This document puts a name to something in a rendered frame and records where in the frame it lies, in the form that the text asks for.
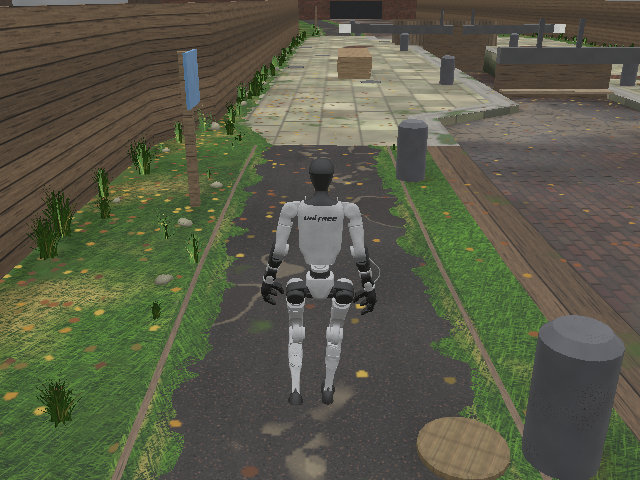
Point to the robot right forearm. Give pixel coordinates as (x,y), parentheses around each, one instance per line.
(365,272)

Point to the robot right shin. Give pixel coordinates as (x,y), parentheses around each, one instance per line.
(332,360)

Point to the robot right hand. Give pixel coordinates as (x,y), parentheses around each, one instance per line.
(370,298)

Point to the robot left hand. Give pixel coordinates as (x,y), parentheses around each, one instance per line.
(266,289)

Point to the right robot upper arm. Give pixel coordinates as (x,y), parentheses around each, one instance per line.
(352,212)

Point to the left robot upper arm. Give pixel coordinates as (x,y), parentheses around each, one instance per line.
(289,210)

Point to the robot torso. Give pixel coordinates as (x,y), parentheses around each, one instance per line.
(320,238)

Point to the robot left forearm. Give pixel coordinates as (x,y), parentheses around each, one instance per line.
(273,266)

